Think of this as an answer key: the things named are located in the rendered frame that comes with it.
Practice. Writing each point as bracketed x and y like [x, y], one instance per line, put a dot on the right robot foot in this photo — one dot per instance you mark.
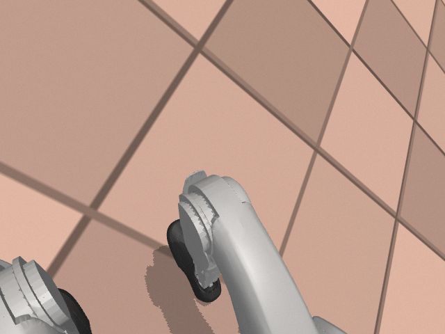
[185, 263]

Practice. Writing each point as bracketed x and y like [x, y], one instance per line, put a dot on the left robot foot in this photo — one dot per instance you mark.
[77, 314]

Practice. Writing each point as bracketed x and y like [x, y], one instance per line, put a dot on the right robot hand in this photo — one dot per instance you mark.
[325, 327]

